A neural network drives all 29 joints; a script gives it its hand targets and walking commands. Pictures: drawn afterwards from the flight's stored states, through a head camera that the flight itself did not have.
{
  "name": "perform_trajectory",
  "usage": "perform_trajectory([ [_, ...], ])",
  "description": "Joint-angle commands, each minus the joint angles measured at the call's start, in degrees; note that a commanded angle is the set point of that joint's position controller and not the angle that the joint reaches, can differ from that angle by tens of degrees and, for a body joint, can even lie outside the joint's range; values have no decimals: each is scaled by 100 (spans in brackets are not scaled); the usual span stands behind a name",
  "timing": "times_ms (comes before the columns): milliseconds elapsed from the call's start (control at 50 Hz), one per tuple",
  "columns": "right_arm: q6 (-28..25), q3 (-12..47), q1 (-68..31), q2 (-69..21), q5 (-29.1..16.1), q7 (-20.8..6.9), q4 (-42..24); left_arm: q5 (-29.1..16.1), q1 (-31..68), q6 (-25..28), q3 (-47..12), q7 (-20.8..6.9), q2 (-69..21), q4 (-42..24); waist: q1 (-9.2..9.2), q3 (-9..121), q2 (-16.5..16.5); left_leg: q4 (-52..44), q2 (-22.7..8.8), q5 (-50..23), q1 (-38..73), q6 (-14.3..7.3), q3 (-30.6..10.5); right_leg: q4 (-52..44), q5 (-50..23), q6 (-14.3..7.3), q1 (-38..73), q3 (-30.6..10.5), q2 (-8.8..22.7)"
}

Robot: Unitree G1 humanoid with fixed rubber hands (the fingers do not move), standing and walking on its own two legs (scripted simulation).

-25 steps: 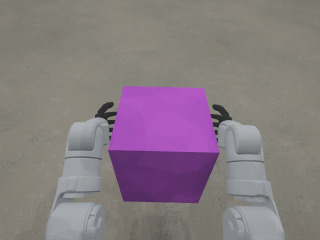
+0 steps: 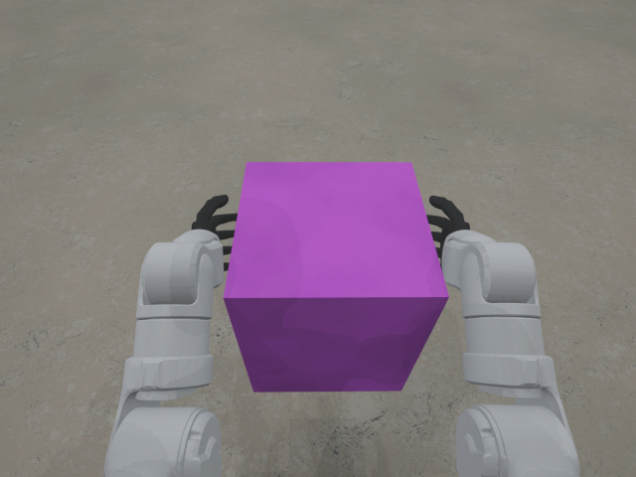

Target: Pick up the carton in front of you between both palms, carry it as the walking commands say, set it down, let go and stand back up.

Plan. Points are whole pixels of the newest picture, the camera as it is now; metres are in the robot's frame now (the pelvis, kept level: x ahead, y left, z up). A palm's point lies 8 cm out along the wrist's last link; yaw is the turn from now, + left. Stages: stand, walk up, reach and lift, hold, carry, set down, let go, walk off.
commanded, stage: carry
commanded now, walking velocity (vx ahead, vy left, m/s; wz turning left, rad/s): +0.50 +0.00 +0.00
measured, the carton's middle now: (328, 283) +0.35 -0.01 +0.05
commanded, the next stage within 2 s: none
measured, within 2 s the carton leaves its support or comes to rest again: neither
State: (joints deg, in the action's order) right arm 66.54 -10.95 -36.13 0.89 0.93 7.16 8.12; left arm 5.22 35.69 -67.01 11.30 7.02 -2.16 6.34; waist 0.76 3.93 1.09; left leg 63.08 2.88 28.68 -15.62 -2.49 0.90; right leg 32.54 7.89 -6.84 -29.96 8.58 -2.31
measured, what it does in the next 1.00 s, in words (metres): walks ahead: left foot, then right foot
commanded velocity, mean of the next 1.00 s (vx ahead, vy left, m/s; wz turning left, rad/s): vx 0.12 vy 0.00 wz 0.00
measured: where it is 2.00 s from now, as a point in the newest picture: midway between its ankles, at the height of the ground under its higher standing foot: (315, 440)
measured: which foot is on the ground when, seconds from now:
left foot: up 0.00-0.42, down 0.44-1.00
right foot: down 0.00-0.44, up 0.46-0.66, down 0.68-1.00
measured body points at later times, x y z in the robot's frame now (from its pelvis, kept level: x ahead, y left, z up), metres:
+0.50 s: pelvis +0.28 +0.03 +0.01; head +0.28 +0.03 +0.46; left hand +0.58 +0.18 +0.09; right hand +0.58 -0.12 +0.09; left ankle +0.37 +0.11 -0.72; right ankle +0.12 -0.06 -0.69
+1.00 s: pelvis +0.39 +0.00 +0.02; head +0.34 +0.00 +0.46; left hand +0.66 +0.15 +0.11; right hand +0.65 -0.15 +0.10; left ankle +0.37 +0.11 -0.72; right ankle +0.35 -0.10 -0.72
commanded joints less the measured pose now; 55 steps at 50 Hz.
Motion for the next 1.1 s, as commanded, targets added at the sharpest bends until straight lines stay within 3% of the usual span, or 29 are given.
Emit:
perform_trajectory([
  [0, -11, 3687, -4024, -6407, -2275, -1440, -694, -2453, 3681, 64, -3613, -1360, -5929, -510, -243, 2532, -460, 1200, -391, -487, -2610, 25, -298, -1191, -480, -708, 4054, -3365, 2062],
  [40, -56, 3667, -4130, -6535, -2240, -1345, -914, -2745, 4269, 101, -3796, -1390, -6256, -914, -130, 2312, -358, 666, -589, -829, -2186, 75, -238, -1487, -362, -499, 3216, -2721, 1820],
  [80, -78, 3680, -3877, -6550, -2139, -1246, -975, -2853, 4237, 98, -3868, -1392, -6334, -1057, -107, 2373, -492, 268, -640, -967, -2067, 149, -105, -1633, -359, -458, 3078, -2299, 1708],
  [140, -73, 3717, -3359, -6475, -1926, -1151, -981, -2805, 3771, 53, -3875, -1436, -6270, -1036, -160, 2375, -608, -489, -754, -1193, -2382, 327, 93, -1745, -1131, -480, 3410, -1912, 1729],
  [200, -56, 3843, -2949, -6509, -1796, -1154, -1055, -2683, 3267, 10, -3867, -1512, -6205, -1060, -224, 2213, -674, -1246, -744, -1643, -2653, 400, 306, -1725, -2069, -324, 3862, -1536, 1594],
  [240, -39, 3953, -2679, -6538, -1748, -1183, -1202, -2565, 2889, -19, -3861, -1558, -6160, -1157, -239, 2061, -758, -1745, -689, -1931, -2671, 404, 434, -1712, -2466, -202, 4084, -1287, 1478],
  [320, 48, 4138, -1884, -6543, -1649, -1290, -1555, -2224, 1807, -110, -3862, -1618, -6061, -1379, -250, 1706, -989, -2888, -346, -2506, -2162, 394, 792, -1338, -4346, 83, 4236, -631, 1253],
  [380, 124, 4263, -1316, -6490, -1610, -1417, -1841, -2005, 1042, -120, -3968, -1649, -5982, -1623, -264, 1643, -1062, -4131, -73, -3328, -963, 421, 1221, -633, -4498, 293, 3925, -241, 1003],
  [400, 132, 4303, -1114, -6477, -1590, -1461, -1929, -1985, 900, -111, -4041, -1661, -5940, -1751, -166, 1747, -933, -4756, -112, -4053, 7, 385, 1292, -109, -4202, 448, 3455, -88, 952],
  [420, 135, 4330, -912, -6412, -1559, -1510, -2030, -1956, 777, -98, -4136, -1677, -5892, -1883, -120, 1898, -764, -4770, -580, -4856, 1166, 312, 956, 327, -3298, 665, 2695, -189, 975],
  [440, 130, 4347, -722, -6297, -1510, -1552, -2111, -1994, 738, -113, -4273, -1698, -5858, -2062, -69, 2423, 112, -3706, -1941, -8069, 2910, -123, -273, 1359, -850, 902, 1375, -266, 897],
  [460, 97, 4324, -451, -6184, -1402, -1573, -2022, -2084, 765, -147, -4397, -1717, -5984, -2120, 47, 2879, 1080, -3304, -2665, -9784, 4298, -971, -1092, 2203, 2055, 996, -70, -428, 330],
  [480, 45, 4338, -105, -6205, -1423, -1580, -2084, -2123, 571, -131, -4471, -1745, -5986, -2189, 49, 3000, 1138, -3638, -2707, -9148, 4041, -1178, -1265, 2436, 2636, 934, -274, -760, 285],
  [520, -35, 4369, -2, -6543, -1529, -1610, -2485, -2227, 592, -64, -4582, -1750, -6020, -2648, -33, 2636, 570, -4197, -2412, -6941, 3000, -838, -808, 1556, 2530, 834, 126, -940, 663],
  [540, -56, 4414, -43, -6581, -1584, -1617, -2691, -2270, 560, -32, -4652, -1741, -6035, -2831, -83, 2437, 504, -4425, -2243, -5987, 2390, -674, -521, 726, 2443, 850, 538, -860, 765],
  [580, -44, 4457, 79, -6480, -1642, -1616, -2867, -2295, 356, -26, -4737, -1706, -6073, -2939, -69, 2419, 671, -4612, -1949, -4836, 1576, -517, -18, 43, 1709, 869, 1477, -493, 523],
  [620, 0, 4478, 335, -6294, -1662, -1639, -2941, -2221, -60, -43, -4743, -1684, -5951, -2918, -73, 2467, 633, -4455, -1777, -4060, 1258, -402, 326, -566, 756, 868, 1943, -230, 550],
  [660, 57, 4471, 468, -6119, -1642, -1676, -2877, -2155, -232, -104, -4717, -1687, -5799, -2873, -68, 2219, 486, -4282, -1538, -3055, 712, -143, 455, -1038, -285, 918, 2324, -229, 774],
  [680, 96, 4461, 468, -6016, -1617, -1689, -2829, -2128, -240, -150, -4702, -1693, -5702, -2828, -62, 2027, 367, -4277, -1443, -2412, 467, 16, 472, -1110, -341, 913, 2294, -460, 1063],
  [700, 151, 4467, 382, -5956, -1619, -1699, -2795, -2107, -172, -198, -4663, -1699, -5615, -2768, -36, 1744, 62, -4182, -1296, -2275, 327, 157, 475, -945, -639, 860, 2132, -653, 1324],
  [720, 213, 4477, 321, -5882, -1627, -1709, -2763, -2091, -166, -237, -4588, -1708, -5560, -2664, -40, 1520, -193, -4074, -1251, -2446, 353, 220, 433, -834, -847, 797, 1934, -658, 1363],
  [800, 381, 4407, 344, -5627, -1592, -1701, -2416, -1947, -492, -344, -4362, -1701, -5356, -2131, -58, 1333, -292, -3474, -1282, -3816, 417, 204, 335, -593, -2108, 646, 1818, -641, 1291],
  [860, 399, 4422, 207, -5689, -1609, -1709, -2305, -1938, -371, -344, -4323, -1701, -5457, -1987, -68, 1480, -302, -3304, -1234, -3968, 424, 264, 376, -439, -2719, 639, 1957, -621, 1273],
  [1080, 327, 4482, 38, -5907, -1667, -1670, -2592, -2121, -19, -299, -4472, -1693, -5639, -2401, -75, 1675, -192, -3291, -1232, -3366, 516, 220, 338, -365, -2016, 544, 1954, -664, 1211],
])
